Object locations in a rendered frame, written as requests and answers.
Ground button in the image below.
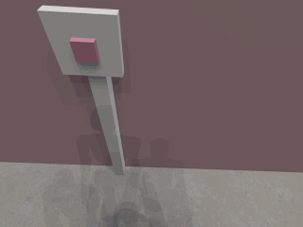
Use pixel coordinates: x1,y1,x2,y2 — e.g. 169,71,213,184
69,37,99,63

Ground panel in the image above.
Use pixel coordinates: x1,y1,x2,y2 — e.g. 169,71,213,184
37,5,125,175

